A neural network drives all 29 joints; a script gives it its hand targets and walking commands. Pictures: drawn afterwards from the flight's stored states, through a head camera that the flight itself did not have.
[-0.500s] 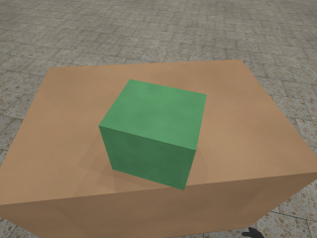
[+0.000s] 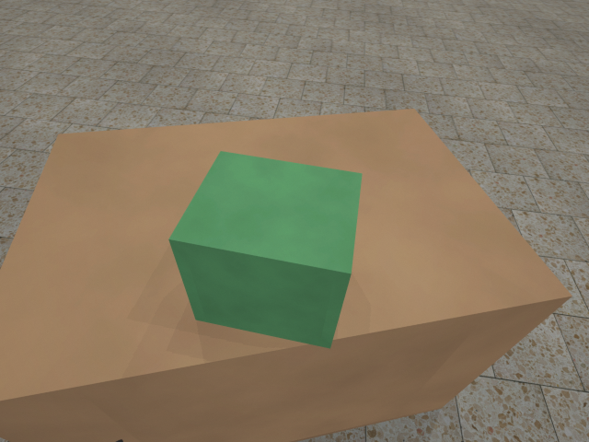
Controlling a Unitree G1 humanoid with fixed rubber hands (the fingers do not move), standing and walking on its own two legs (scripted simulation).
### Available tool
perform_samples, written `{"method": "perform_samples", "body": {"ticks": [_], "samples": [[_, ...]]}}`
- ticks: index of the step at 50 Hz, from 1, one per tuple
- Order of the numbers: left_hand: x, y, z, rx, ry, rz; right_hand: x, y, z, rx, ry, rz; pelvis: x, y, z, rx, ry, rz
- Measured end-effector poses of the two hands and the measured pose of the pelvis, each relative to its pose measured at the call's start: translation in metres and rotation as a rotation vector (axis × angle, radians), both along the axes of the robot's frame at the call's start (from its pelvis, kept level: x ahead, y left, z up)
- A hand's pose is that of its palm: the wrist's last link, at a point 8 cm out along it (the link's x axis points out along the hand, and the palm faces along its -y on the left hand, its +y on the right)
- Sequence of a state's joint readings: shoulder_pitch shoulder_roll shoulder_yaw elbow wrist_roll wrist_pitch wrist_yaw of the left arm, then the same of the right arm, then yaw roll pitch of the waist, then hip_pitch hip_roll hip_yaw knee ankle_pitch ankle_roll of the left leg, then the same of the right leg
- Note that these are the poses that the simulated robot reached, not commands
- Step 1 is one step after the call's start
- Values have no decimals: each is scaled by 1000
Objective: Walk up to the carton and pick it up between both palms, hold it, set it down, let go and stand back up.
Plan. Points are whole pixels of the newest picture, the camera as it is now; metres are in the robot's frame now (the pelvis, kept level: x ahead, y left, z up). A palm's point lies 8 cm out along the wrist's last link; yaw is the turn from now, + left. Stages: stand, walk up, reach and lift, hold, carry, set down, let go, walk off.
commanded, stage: walk up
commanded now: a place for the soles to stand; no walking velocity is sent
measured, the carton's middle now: (275, 249) +0.41 +0.02 +0.03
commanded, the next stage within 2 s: reach and lift in 0.20 s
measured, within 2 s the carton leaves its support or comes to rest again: neither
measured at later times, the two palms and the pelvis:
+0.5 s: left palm (121, 439) +0.17 +0.23 -0.08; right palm out of the picture +0.14 -0.27 -0.08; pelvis -0.02 +0.00 +0.00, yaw +3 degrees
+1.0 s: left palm out of the picture +0.16 +0.26 -0.03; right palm out of the picture +0.14 -0.20 -0.02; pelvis +0.00 +0.02 +0.02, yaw +1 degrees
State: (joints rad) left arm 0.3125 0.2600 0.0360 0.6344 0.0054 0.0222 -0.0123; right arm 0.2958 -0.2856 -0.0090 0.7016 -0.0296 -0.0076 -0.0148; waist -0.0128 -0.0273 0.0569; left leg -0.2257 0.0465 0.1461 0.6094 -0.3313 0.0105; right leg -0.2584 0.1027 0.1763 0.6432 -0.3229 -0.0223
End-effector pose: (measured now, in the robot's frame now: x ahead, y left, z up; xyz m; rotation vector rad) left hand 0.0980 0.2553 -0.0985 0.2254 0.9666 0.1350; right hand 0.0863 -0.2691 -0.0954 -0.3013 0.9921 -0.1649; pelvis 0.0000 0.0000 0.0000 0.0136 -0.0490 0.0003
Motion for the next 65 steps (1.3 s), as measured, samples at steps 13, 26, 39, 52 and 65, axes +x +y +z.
{"method": "perform_samples", "body": {"ticks": [13, 26, 39, 52, 65], "samples": [[6, 3, -2, 29, 33, -2, -2, -7, -6, 8, -19, -18, -2, 0, -4, -12, 11, 6], [73, -30, 16, -33, -61, -54, 55, 5, 24, 28, -277, -3, -16, -1, -1, -10, -18, 49], [65, -7, 48, -53, -174, -34, 33, 39, 54, 67, -362, -66, -8, 6, 15, -3, -68, 19], [56, 6, 71, -99, -320, -51, 53, 68, 78, 104, -490, -81, -4, 21, 19, -13, -99, 15], [57, 9, 92, -153, -469, -80, 72, 86, 104, 138, -597, -124, 4, 24, 19, -22, -110, 33]]}}
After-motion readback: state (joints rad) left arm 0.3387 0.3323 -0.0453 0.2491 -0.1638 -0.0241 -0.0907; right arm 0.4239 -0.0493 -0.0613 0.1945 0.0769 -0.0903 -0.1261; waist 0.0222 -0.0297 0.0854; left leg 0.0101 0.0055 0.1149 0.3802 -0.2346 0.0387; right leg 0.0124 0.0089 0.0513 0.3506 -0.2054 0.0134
